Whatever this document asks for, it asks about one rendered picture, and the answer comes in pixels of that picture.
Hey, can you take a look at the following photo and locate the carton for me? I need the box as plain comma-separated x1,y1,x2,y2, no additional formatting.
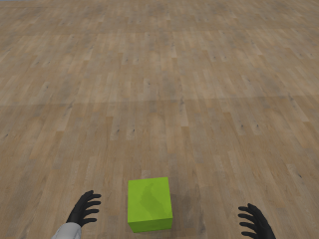
128,177,173,233

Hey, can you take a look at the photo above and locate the right robot hand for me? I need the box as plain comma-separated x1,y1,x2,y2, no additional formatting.
238,203,276,239

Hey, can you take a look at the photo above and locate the robot left forearm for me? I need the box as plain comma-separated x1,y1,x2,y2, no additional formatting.
51,222,82,239

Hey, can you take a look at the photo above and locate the left robot hand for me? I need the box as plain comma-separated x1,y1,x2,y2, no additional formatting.
66,190,102,228

